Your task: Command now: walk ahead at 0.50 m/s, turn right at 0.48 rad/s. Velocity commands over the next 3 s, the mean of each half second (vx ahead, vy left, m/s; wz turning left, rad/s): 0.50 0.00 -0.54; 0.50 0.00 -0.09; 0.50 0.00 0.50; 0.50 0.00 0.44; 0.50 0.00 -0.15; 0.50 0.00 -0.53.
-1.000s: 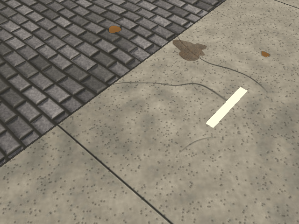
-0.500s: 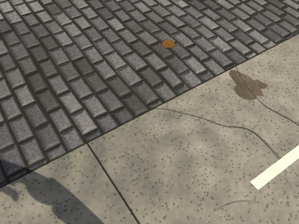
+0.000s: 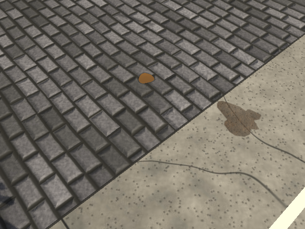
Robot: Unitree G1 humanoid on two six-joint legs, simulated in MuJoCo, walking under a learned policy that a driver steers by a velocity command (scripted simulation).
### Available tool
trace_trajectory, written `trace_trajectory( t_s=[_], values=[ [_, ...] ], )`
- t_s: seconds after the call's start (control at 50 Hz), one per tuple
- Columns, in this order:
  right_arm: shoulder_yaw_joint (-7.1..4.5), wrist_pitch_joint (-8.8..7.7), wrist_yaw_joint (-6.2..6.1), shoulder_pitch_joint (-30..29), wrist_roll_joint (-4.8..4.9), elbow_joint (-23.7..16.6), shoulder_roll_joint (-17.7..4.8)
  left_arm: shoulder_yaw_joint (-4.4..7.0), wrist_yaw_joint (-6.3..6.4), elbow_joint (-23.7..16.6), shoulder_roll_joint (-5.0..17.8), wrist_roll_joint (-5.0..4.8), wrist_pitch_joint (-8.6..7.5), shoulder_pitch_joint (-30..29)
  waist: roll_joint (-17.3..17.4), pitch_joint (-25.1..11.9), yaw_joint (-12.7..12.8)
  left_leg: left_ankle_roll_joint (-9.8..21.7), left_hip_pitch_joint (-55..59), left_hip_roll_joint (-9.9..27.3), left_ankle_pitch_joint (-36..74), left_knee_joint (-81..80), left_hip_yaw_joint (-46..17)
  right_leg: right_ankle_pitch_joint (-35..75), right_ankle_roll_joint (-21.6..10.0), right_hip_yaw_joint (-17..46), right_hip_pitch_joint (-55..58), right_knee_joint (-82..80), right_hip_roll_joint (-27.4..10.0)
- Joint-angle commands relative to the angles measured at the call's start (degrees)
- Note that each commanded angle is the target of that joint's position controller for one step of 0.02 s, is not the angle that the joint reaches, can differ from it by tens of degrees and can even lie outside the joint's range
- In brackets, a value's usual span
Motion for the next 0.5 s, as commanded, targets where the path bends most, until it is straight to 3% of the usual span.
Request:
trace_trajectory(
  t_s=[0.02, 0.1, 0.18, 0.22, 0.26, 0.28, 0.3, 0.32, 0.34, 0.36, 0.38, 0.42, 0.5],
  values=[
    [-0.76, 0.3, 0.11, -2.83, 0.08, -4.44, -4.19, 2.08, 0.35, -3.04, 8.58, -0.31, -0.96, 1.39, -4.29, 0.32, -0.38, -2.28, -2.0, -0.06, 6.93, -7.63, 2.57, 12.48, -7.43, 14.36, -2.32, -9.84, -13.66],
    [-0.23, 0.04, 0.5, -10.39, 0.69, -6.87, -3.66, 2.42, 0.73, -2.28, 8.83, -0.18, -0.53, 6.01, -5.25, -0.87, 3.06, -2.57, -2.81, -1.68, 13.77, -17.03, 2.57, 16.98, -4.88, 15.21, 3.3, -6.58, -12.82],
    [0.07, -0.73, 0.49, -15.21, 1.22, -9.17, -4.3, 2.63, 1.4, -2.54, 9.37, 0.84, -0.17, 7.92, -5.96, -1.14, 4.42, -1.54, -1.72, -3.73, 11.57, -23.1, 1.96, 22.88, -4.57, 18.62, 8.43, -1.91, -14.4],
    [-0.3, -1.24, 0.27, -11.98, 1.4, -8.74, -5.7, 2.92, 1.84, -3.62, 10.28, 1.04, -0.15, 5.14, -6.67, -1.68, 1.94, -0.2, 5.39, -4.64, 8.37, -27.58, 0.97, 24.05, -2.96, 20.39, 7.28, 0.78, -15.0],
    [-1.41, -2.11, -0.72, -0.93, 1.39, -5.52, -8.16, 3.03, 1.41, -4.53, 11.05, 0.72, -0.59, 1.84, -5.09, -6.27, -3.58, 2.1, 22.34, -6.26, 6.54, -33.04, 1.4, 29.04, -0.55, 19.2, 3.01, 11.22, -11.89],
    [-2.45, -2.8, -1.68, 6.93, 0.42, -4.5, -11.58, 2.42, 0.76, -5.34, 8.93, -0.04, -1.16, 1.82, -0.33, -12.7, -6.9, 4.77, 35.1, 1.65, 1.21, -34.77, -5.78, 21.72, 0.98, 15.72, -2.41, 23.86, -8.42],
    [-3.65, -2.38, -2.56, 12.37, -0.8, -4.91, -16.05, 1.17, 0.77, -7.23, 3.66, -1.76, -1.43, 4.97, 9.06, -20.07, -7.18, 8.83, 49.82, 17.09, -7.66, -37.59, -25.6, -6.51, 2.9, 7.69, -16.68, 39.78, -1.69],
    [-4.16, -1.3, -2.3, 10.11, 0.06, -4.46, -16.37, 1.31, 0.99, -7.86, 6.1, -0.39, -0.84, 8.21, 14.55, -20.72, -3.65, 13.12, 48.61, 21.93, -10.74, -41.87, -41.95, -22.8, 2.78, 4.39, -25.39, 47.69, -1.39],
    [-3.14, -0.87, -2.02, 6.49, 0.51, -5.29, -10.39, 1.69, 1.2, -6.02, 8.28, 0.94, 0.11, 5.84, 4.58, -12.14, -2.77, 12.52, 41.2, 19.38, -14.31, -42.03, -35.04, -17.58, 2.66, 4.71, -27.74, 51.12, -5.83],
    [-2.24, -0.95, -1.75, 4.01, 0.9, -5.41, -6.57, 1.58, 0.52, -6.22, 7.65, 1.31, 0.33, 2.06, 0.08, -6.47, -2.82, 11.35, 34.38, 15.92, -9.94, -43.5, -25.96, -13.13, 3.1, 3.93, -26.94, 49.58, -7.4],
    [-1.84, -1.1, -1.66, 2.85, 0.75, -5.16, -5.33, 1.49, -0.01, -6.54, 6.54, 1.41, 0.65, 0.69, 1.18, -4.05, -1.86, 9.84, 30.29, 13.19, -3.82, -45.21, -19.15, -11.03, 3.58, 3.25, -25.62, 47.47, -8.94],
    [-1.84, -2.01, -1.58, 4.28, 1.17, -3.61, -5.26, 1.37, -1.02, -6.8, 5.78, 2.32, 1.93, 0.02, 4.37, -2.48, -0.97, 8.96, 26.7, 10.32, 6.41, -46.66, -10.78, -9.46, 4.45, 2.12, -24.05, 46.35, -10.24],
    [-2.52, -3.43, -0.98, 6.84, 2.01, -1.78, -6.15, 0.95, -2.21, -9.56, 4.67, 2.2, 2.8, -5.63, 3.52, -2.29, -0.74, 10.18, 27.86, 10.83, 15.51, -49.18, -3.27, -3.77, 5.43, 1.55, -28.75, 44.92, -11.41]
  ],
)
Next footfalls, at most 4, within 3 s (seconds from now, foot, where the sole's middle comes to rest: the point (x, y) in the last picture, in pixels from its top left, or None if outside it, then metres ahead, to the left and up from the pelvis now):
0.28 left None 0.34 0.12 -0.78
0.80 right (211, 223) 0.50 -0.19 -0.78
1.32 left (181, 157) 0.83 -0.07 -0.78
1.86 right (206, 108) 1.15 -0.22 -0.78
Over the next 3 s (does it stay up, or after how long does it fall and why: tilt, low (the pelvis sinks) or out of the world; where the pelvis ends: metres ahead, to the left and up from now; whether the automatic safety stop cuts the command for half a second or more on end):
stays up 1.54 -0.12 -0.02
